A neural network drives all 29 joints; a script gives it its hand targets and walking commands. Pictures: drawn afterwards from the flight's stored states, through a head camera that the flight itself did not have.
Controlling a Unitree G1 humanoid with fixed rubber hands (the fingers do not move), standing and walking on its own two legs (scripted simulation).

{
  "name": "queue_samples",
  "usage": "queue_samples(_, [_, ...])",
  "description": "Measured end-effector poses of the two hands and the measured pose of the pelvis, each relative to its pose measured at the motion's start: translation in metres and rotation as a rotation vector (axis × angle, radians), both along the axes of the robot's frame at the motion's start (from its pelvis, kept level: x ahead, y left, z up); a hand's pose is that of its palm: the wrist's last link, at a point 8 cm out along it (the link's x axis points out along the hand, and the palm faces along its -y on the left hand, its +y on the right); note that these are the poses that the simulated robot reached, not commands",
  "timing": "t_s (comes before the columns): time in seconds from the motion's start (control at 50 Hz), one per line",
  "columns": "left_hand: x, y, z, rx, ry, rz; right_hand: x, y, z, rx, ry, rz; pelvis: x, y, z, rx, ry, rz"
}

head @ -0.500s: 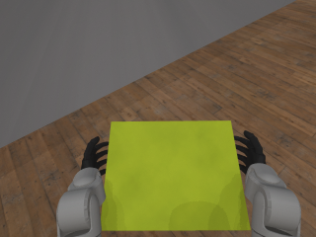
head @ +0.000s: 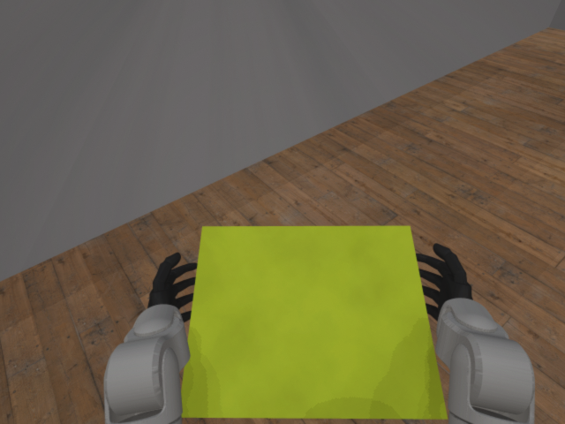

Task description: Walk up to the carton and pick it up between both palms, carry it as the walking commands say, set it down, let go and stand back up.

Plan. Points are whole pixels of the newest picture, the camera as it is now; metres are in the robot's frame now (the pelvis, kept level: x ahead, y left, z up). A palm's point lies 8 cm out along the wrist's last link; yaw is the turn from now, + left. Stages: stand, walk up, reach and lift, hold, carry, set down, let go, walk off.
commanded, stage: carry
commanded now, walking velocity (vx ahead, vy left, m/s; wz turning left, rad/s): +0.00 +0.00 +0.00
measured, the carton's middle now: (304, 325) +0.27 +0.00 +0.02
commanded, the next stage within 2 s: hold in 0.98 s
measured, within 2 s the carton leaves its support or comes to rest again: neither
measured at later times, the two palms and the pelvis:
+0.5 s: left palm (183, 312) +0.24 +0.15 +0.10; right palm (469, 308) +0.24 -0.20 +0.10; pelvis +0.00 -0.02 +0.00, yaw +0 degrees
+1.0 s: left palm (187, 316) +0.24 +0.15 +0.09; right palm (470, 309) +0.24 -0.20 +0.10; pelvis +0.00 -0.02 +0.00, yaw +0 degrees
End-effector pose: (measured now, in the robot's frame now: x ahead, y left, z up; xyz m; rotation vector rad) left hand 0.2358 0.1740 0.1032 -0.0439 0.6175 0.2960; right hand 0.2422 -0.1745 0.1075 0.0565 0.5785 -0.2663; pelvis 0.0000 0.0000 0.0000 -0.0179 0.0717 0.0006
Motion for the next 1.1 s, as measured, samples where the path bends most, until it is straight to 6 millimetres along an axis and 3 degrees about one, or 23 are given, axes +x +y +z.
queue_samples(0.14, [-0.002,-0.004,0.003,-0.009,-0.016,-0.003,-0.003,-0.004,0.005,-0.007,-0.015,-0.003,-0.001,-0.004,0.000,0.001,-0.002,-0.002])
queue_samples(0.56, [0.002,-0.023,-0.001,0.010,0.023,-0.007,0.001,-0.023,-0.005,0.016,0.022,-0.007,0.002,-0.020,0.002,0.020,0.003,-0.005])
queue_samples(0.98, [0.002,-0.024,-0.008,-0.002,0.031,-0.011,0.001,-0.024,-0.006,0.005,0.031,-0.008,0.001,-0.021,0.002,0.020,0.001,-0.006])
queue_samples(1.02, [0.004,-0.023,-0.015,0.009,0.036,-0.019,0.005,-0.024,-0.012,0.003,0.033,0.003,0.000,-0.022,0.002,0.019,-0.005,-0.012])
queue_samples(1.1, [0.023,-0.028,-0.078,0.028,0.148,-0.087,0.025,-0.032,-0.065,-0.015,0.139,0.026,-0.006,-0.027,0.001,0.021,-0.022,-0.016])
